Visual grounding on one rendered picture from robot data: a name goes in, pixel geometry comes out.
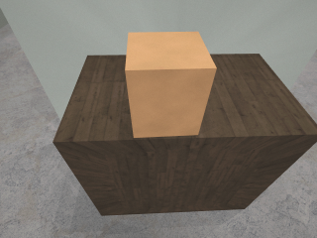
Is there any pedestal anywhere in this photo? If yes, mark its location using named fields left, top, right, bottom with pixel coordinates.
left=53, top=54, right=317, bottom=216

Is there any carton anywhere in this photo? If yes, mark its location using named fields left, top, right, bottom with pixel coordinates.
left=125, top=32, right=217, bottom=138

